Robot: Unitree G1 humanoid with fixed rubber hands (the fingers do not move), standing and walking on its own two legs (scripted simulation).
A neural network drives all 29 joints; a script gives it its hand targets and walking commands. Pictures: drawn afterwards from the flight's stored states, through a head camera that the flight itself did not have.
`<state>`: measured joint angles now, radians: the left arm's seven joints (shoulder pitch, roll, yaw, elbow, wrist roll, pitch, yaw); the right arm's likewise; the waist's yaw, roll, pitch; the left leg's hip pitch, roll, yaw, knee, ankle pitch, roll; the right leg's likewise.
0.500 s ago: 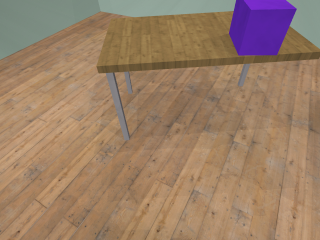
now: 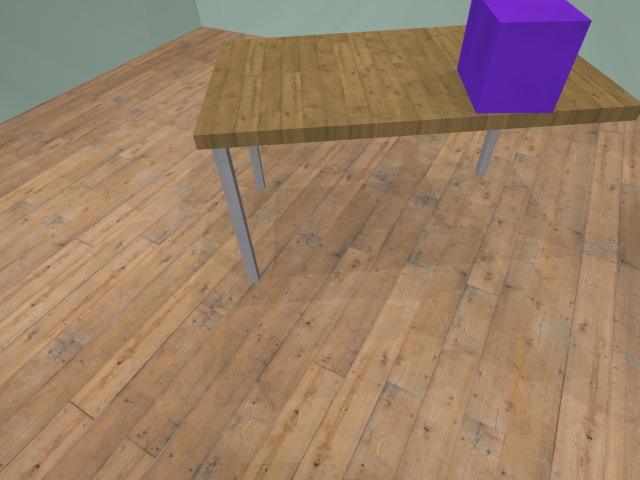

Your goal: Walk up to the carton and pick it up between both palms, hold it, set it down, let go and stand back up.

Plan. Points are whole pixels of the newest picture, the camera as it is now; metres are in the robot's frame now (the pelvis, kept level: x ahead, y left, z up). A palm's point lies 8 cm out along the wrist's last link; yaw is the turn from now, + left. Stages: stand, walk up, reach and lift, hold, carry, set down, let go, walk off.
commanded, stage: stand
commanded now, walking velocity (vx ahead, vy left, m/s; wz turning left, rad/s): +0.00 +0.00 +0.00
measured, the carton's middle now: (512, 49) +1.17 -0.49 +0.04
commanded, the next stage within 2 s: walk up in 0.64 s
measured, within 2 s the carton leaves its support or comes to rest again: neither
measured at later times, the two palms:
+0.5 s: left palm out of the picture +0.09 +0.27 -0.11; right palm out of the picture +0.08 -0.27 -0.12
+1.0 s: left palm out of the picture +0.11 +0.28 -0.10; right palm out of the picture +0.08 -0.32 -0.11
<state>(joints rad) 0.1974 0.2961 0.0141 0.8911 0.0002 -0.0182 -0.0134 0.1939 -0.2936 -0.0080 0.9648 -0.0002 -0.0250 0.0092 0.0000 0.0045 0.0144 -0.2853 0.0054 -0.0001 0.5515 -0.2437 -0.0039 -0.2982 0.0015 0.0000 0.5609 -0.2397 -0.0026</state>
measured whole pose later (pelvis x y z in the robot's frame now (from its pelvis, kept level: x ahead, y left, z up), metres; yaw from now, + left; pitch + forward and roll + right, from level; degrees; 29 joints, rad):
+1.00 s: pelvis +0.02 -0.03 +0.00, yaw +0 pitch -3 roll +2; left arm 0.20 0.39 0.07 0.90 0.00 0.02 -0.11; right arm 0.23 -0.34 -0.03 0.97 0.00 -0.08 0.00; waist 0.00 -0.03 0.03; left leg -0.21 0.02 0.00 0.54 -0.28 0.00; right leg -0.38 -0.01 0.00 0.91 -0.40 0.00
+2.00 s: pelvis +0.29 -0.20 -0.02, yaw -2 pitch +0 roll +1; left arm 0.24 0.38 0.12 0.89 0.00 0.02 -0.08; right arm 0.24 -0.42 -0.05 0.97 0.00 -0.07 -0.05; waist 0.00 -0.02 0.05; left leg -0.53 0.04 -0.01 1.09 -0.47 0.01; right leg -0.35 0.03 -0.06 0.76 -0.41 -0.07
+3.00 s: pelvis +0.52 -0.40 -0.05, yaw -7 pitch -2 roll +4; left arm 0.15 0.41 0.14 0.89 0.00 0.05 -0.09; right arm 0.29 -0.44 -0.05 0.97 0.00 -0.08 -0.12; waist 0.00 -0.06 0.09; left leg -0.48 0.08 -0.05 0.99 -0.46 -0.01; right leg -0.47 -0.02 0.01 1.01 -0.51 -0.04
